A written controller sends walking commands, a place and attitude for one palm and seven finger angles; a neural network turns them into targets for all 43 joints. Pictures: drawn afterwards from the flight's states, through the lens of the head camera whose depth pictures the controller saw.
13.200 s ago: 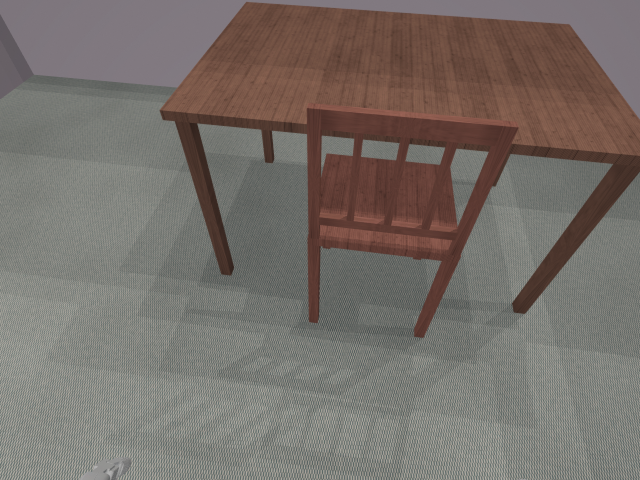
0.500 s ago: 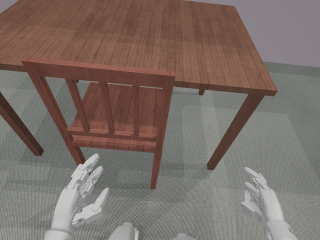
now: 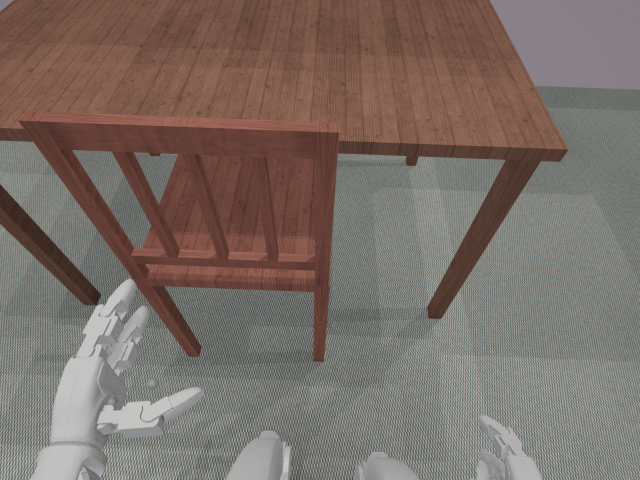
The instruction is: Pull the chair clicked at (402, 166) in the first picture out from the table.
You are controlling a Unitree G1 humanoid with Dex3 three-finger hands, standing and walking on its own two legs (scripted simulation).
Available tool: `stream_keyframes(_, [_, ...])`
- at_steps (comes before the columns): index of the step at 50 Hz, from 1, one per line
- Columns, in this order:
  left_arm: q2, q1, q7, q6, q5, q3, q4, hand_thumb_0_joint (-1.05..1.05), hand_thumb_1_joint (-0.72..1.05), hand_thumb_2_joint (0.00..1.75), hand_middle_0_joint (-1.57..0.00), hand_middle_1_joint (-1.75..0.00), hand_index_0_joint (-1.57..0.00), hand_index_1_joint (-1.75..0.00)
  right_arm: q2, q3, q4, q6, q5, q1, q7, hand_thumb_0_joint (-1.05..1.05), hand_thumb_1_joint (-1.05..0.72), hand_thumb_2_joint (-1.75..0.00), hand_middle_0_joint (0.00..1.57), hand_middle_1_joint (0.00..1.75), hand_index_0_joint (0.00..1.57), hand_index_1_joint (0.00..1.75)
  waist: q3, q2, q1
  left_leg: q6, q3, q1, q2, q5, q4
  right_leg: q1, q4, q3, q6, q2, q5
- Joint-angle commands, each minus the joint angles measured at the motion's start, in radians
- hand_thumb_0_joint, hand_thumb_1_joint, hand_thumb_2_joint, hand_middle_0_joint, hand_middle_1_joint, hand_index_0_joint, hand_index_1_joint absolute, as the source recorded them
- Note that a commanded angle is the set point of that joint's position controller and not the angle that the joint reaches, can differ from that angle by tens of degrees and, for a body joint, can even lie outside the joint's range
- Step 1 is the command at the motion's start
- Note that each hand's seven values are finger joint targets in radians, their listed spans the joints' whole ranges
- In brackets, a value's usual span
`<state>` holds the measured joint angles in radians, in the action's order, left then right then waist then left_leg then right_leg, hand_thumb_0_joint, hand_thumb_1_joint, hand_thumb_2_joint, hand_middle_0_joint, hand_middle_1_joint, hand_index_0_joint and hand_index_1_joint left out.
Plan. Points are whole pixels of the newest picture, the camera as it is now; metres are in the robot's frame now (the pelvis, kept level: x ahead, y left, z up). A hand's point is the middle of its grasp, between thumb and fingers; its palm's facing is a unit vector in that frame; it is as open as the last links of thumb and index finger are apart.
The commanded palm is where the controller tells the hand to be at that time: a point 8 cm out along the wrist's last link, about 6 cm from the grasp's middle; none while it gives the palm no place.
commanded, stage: raise the hand toward the chair's back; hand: left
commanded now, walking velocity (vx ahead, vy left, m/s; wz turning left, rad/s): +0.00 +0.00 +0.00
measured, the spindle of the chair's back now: (209, 211) +0.51 +0.21 -0.01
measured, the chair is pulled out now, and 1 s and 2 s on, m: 0.00 0.00 0.00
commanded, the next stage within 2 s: aim the fingers beside a spindle in 1.18 s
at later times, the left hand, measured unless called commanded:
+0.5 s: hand (132, 374) +0.23 +0.22 +0.04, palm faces -0.01 -1.00 -0.04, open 16.8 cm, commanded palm +0.21 +0.28 +0.05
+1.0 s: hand (110, 350) +0.25 +0.25 +0.06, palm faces +0.03 -1.00 -0.05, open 16.9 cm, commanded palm +0.23 +0.30 +0.06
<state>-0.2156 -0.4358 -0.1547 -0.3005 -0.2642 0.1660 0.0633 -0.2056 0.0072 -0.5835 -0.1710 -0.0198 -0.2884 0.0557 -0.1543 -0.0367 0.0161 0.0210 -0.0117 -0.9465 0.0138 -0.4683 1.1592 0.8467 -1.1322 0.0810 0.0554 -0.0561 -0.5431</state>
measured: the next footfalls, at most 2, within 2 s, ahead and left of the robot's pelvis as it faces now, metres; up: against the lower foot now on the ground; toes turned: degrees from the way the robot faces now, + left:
none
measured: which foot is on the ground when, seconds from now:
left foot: down 0.00-1.00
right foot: down 0.00-1.00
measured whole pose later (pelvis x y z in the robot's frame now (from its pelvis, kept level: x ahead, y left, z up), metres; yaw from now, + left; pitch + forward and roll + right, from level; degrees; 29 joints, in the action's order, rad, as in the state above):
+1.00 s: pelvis +0.01 +0.04 +0.01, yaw +1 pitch +14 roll -4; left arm -0.29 -0.31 -0.24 -0.36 -0.27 0.21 -0.04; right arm -0.25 0.03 -0.55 -0.19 -0.02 -0.25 0.04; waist -0.14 -0.03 0.03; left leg 0.07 -0.01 -0.90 -0.01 -0.46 1.12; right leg 0.77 -1.05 0.08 0.00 -0.03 -0.52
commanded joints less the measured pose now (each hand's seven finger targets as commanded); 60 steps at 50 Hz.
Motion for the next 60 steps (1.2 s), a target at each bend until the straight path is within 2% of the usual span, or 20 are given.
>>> stream_keyframes(1, [-0.08, 0.059, -0.018, -0.189, 0.036, -0.019, 0.12, 0.0, -0.2, 0.43, -0.09, -0.13, -0.09, -0.13, -0.134, -0.05, 0.15, -0.086, 0.009, 0.136, -0.007, 0.0, -0.9, -0.9, 0.2, 0.3, 0.2, 0.3, -0.098, 0.03, 0.025, 0.018, -0.042, 0.107, -0.001, 0.141, -0.1, -0.003, 0.178, -0.076, -0.032, 0.04, 0.155])
stream_keyframes(3, [-0.08, 0.04, -0.074, -0.195, 0.019, -0.037, 0.069, 0.0, -0.24, 0.41, -0.09, -0.12, -0.09, -0.12, -0.157, -0.054, 0.156, -0.097, -0.001, 0.123, -0.001, 0.0, -0.9, -0.9, 0.2, 0.3, 0.2, 0.3, -0.097, 0.037, 0.029, 0.018, -0.042, 0.098, -0.004, 0.083, -0.108, 0.006, 0.205, -0.087, -0.031, 0.044, 0.067])
stream_keyframes(6, [-0.146, 0.043, -0.122, -0.172, -0.02, 0.028, 0.116, 0.0, -0.31, 0.38, -0.08, -0.11, -0.08, -0.11, -0.177, -0.064, 0.174, -0.109, -0.013, 0.114, 0.016, 0.0, -0.9, -0.9, 0.2, 0.3, 0.2, 0.3, -0.215, 0.014, 0.002, 0.021, -0.037, 0.161, -0.005, 0.113, -0.126, -0.061, 0.218, -0.091, -0.031, 0.046, 0.092])
stream_keyframes(8, [-0.187, 0.068, -0.109, -0.165, -0.032, 0.075, 0.211, 0.0, -0.36, 0.36, -0.07, -0.1, -0.07, -0.1, -0.174, -0.064, 0.186, -0.113, -0.011, 0.115, 0.02, 0.0, -0.9, -0.9, 0.2, 0.3, 0.2, 0.3, -0.286, -0.048, -0.02, 0.02, -0.041, 0.24, -0.006, 0.172, -0.153, -0.095, 0.198, -0.064, -0.024, 0.042, 0.163])
stream_keyframes(10, [-0.222, 0.073, -0.061, -0.163, -0.029, 0.13, 0.246, 0.0, -0.41, 0.34, -0.07, -0.09, -0.07, -0.09, -0.166, -0.064, 0.177, -0.108, -0.007, 0.117, 0.021, 0.0, -0.9, -0.9, 0.2, 0.3, 0.2, 0.3, -0.299, -0.062, -0.033, 0.014, -0.052, 0.282, -0.001, 0.214, -0.17, -0.094, 0.18, -0.04, -0.02, 0.032, 0.197])
stream_keyframes(14, [-0.149, 0.1, -0.003, -0.173, -0.012, 0.08, 0.195, 0.0, -0.5, 0.3, -0.06, -0.08, -0.06, -0.08, -0.152, -0.051, 0.169, -0.093, 0.003, 0.125, 0.006, 0.0, -0.9, -0.9, 0.2, 0.3, 0.2, 0.3, -0.193, -0.055, -0.002, 0.007, -0.072, 0.278, 0.005, 0.19, -0.183, -0.025, 0.178, -0.014, -0.019, 0.03, 0.171])
stream_keyframes(16, [-0.126, 0.097, -0.017, -0.155, 0.009, 0.047, 0.117, 0.0, -0.5, 0.3, -0.06, -0.08, -0.06, -0.08, -0.162, -0.047, 0.173, -0.081, 0.002, 0.122, 0.002, 0.0, -0.9, -0.9, 0.2, 0.3, 0.2, 0.3, -0.146, -0.019, 0.013, 0.006, -0.081, 0.247, 0.008, 0.155, -0.188, 0.0, 0.178, -0.008, -0.021, 0.027, 0.144])
stream_keyframes(19, [-0.121, 0.12, -0.075, -0.114, 0.018, -0.002, 0.073, 0.0, -0.5, 0.3, -0.06, -0.08, -0.06, -0.08, -0.179, -0.038, 0.194, -0.068, -0.003, 0.117, 0.001, 0.0, -0.9, -0.9, 0.2, 0.3, 0.2, 0.3, -0.13, -0.039, 0.02, 0.005, -0.091, 0.249, 0.008, 0.101, -0.21, 0.002, 0.194, -0.009, -0.022, 0.028, 0.114])
stream_keyframes(22, [-0.167, 0.143, -0.117, -0.077, 0.0, 0.036, 0.097, 0.0, -0.5, 0.3, -0.06, -0.08, -0.06, -0.08, -0.185, -0.035, 0.211, -0.064, -0.008, 0.107, 0.01, 0.0, -0.9, -0.9, 0.2, 0.3, 0.2, 0.3, -0.189, -0.027, 0.008, 0.008, -0.088, 0.286, 0.005, 0.133, -0.22, -0.056, 0.212, -0.014, -0.021, 0.028, 0.145])
stream_keyframes(25, [-0.23, 0.179, -0.107, -0.085, -0.022, 0.122, 0.164, 0.0, -0.5, 0.3, -0.06, -0.08, -0.06, -0.08, -0.179, -0.034, 0.21, -0.065, -0.003, 0.111, 0.017, 0.0, -0.9, -0.9, 0.2, 0.3, 0.2, 0.3, -0.243, -0.034, -0.014, 0.004, -0.087, 0.33, 0.004, 0.211, -0.218, -0.09, 0.208, -0.013, -0.019, 0.025, 0.196])
stream_keyframes(26, [-0.219, 0.191, -0.1, -0.095, -0.029, 0.119, 0.187, 0.0, -0.5, 0.3, -0.06, -0.08, -0.06, -0.08, -0.173, -0.03, 0.213, -0.066, -0.002, 0.109, 0.016, 0.0, -0.9, -0.9, 0.2, 0.3, 0.2, 0.3, -0.251, -0.051, -0.012, 0.002, -0.09, 0.347, 0.005, 0.222, -0.219, -0.086, 0.208, -0.012, -0.018, 0.026, 0.198])
stream_keyframes(30, [-0.211, 0.223, -0.072, -0.13, -0.021, 0.13, 0.131, 0.0, -0.5, 0.3, -0.06, -0.08, -0.06, -0.08, -0.172, -0.027, 0.181, -0.07, 0.003, 0.112, 0.013, 0.0, -0.9, -0.9, 0.2, 0.3, 0.2, 0.3, -0.19, -0.046, 0.0, -0.007, -0.105, 0.326, 0.013, 0.204, -0.218, -0.035, 0.196, -0.003, -0.017, 0.025, 0.168])
stream_keyframes(33, [-0.178, 0.23, -0.097, -0.119, -0.015, 0.087, 0.062, 0.0, -0.5, 0.3, -0.06, -0.08, -0.06, -0.08, -0.182, -0.027, 0.177, -0.069, 0.0, 0.106, 0.006, 0.0, -0.9, -0.9, 0.2, 0.3, 0.2, 0.3, -0.162, -0.068, 0.011, -0.013, -0.113, 0.322, 0.013, 0.161, -0.234, -0.012, 0.2, 0.0, -0.019, 0.028, 0.143])
stream_keyframes(38, [-0.188, 0.193, -0.159, -0.059, -0.033, 0.08, 0.064, 0.0, -0.5, 0.3, -0.06, -0.08, -0.06, -0.08, -0.197, -0.034, 0.201, -0.07, -0.013, 0.097, 0.01, 0.0, -0.9, -0.9, 0.2, 0.3, 0.2, 0.3, -0.226, -0.04, 0.0, -0.004, -0.102, 0.349, 0.009, 0.193, -0.251, -0.084, 0.23, -0.006, -0.022, 0.028, 0.173])
stream_keyframes(40, [-0.221, 0.173, -0.147, -0.052, -0.038, 0.119, 0.071, 0.0, -0.5, 0.3, -0.06, -0.08, -0.06, -0.08, -0.197, -0.036, 0.198, -0.071, -0.011, 0.103, 0.011, 0.0, -0.9, -0.9, 0.2, 0.3, 0.2, 0.3, -0.222, -0.028, -0.011, -0.003, -0.098, 0.344, 0.009, 0.218, -0.252, -0.102, 0.235, -0.007, -0.02, 0.024, 0.188])
stream_keyframes(43, [-0.228, 0.202, -0.106, -0.092, -0.039, 0.14, 0.148, 0.0, -0.5, 0.3, -0.06, -0.08, -0.06, -0.08, -0.187, -0.036, 0.193, -0.077, -0.004, 0.098, 0.006, 0.0, -0.9, -0.9, 0.2, 0.3, 0.2, 0.3, -0.235, -0.081, -0.017, -0.018, -0.107, 0.383, 0.014, 0.273, -0.252, -0.084, 0.214, -0.001, -0.017, 0.027, 0.203])
stream_keyframes(45, [-0.239, 0.209, -0.075, -0.117, -0.027, 0.154, 0.135, 0.0, -0.5, 0.3, -0.06, -0.08, -0.06, -0.08, -0.184, -0.037, 0.177, -0.075, 0.003, 0.101, 0.0, 0.0, -0.9, -0.9, 0.2, 0.3, 0.2, 0.3, -0.198, -0.085, -0.014, -0.025, -0.114, 0.369, 0.018, 0.257, -0.252, -0.054, 0.205, 0.003, -0.016, 0.025, 0.183])
stream_keyframes(48, [-0.19, 0.207, -0.067, -0.142, -0.018, 0.115, 0.078, 0.0, -0.5, 0.3, -0.06, -0.08, -0.06, -0.08, -0.187, -0.036, 0.174, -0.073, 0.005, 0.1, -0.007, 0.0, -0.9, -0.9, 0.2, 0.3, 0.2, 0.3, -0.163, -0.073, 0.005, -0.023, -0.12, 0.336, 0.02, 0.181, -0.249, -0.01, 0.196, 0.005, -0.018, 0.028, 0.143])
stream_keyframes(57, [-0.219, 0.201, -0.127, -0.1, -0.035, 0.11, 0.132, 0.0, -0.5, 0.3, -0.06, -0.08, -0.06, -0.08, -0.194, -0.039, 0.197, -0.072, -0.007, 0.096, 0.003, 0.0, -0.9, -0.9, 0.2, 0.3, 0.2, 0.3, -0.252, -0.059, 0.0, -0.008, -0.105, 0.378, 0.015, 0.23, -0.244, -0.08, 0.223, -0.01, -0.021, 0.026, 0.187])
stream_keyframes(60, [-0.235, 0.211, -0.098, -0.116, -0.035, 0.141, 0.126, 0.0, -0.5, 0.3, -0.06, -0.08, -0.06, -0.08, -0.187, -0.034, 0.181, -0.072, -0.001, 0.1, 0.004, 0.0, -0.9, -0.9, 0.2, 0.3, 0.2, 0.3, -0.212, -0.059, -0.001, -0.012, -0.11, 0.356, 0.015, 0.225, -0.242, -0.059, 0.214, -0.005, -0.019, 0.023, 0.177])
